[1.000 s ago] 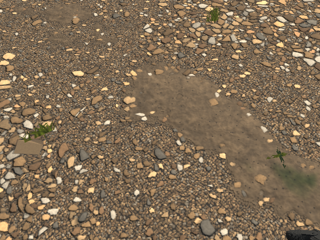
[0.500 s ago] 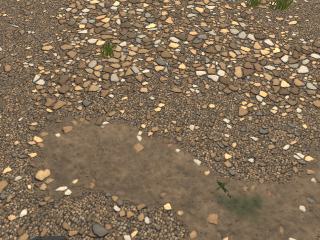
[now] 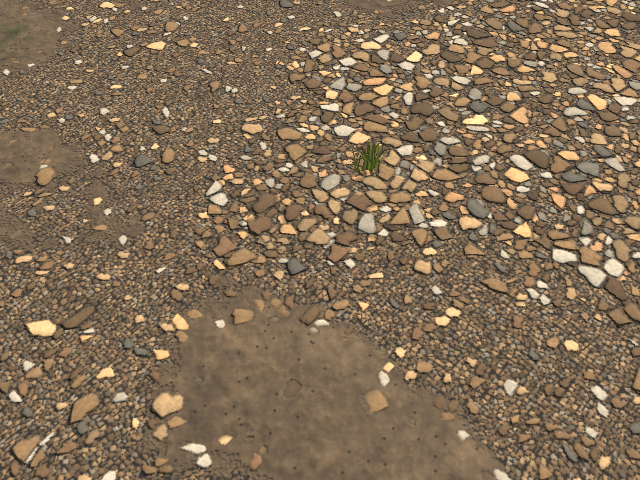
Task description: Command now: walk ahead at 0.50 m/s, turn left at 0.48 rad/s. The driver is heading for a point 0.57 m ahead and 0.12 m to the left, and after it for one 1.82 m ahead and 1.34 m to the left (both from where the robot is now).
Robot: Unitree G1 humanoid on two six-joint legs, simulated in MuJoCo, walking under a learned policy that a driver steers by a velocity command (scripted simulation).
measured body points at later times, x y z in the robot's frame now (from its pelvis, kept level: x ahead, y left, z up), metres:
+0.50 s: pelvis +0.27 +0.07 +0.00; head +0.30 +0.10 +0.45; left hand +0.40 +0.37 -0.08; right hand +0.41 -0.19 -0.10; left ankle +0.22 +0.14 -0.74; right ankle +0.48 -0.07 -0.68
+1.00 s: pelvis +0.54 +0.11 +0.00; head +0.56 +0.13 +0.45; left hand +0.41 +0.37 -0.12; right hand +0.84 -0.01 -0.09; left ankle +0.56 +0.32 -0.68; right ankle +0.54 +0.00 -0.74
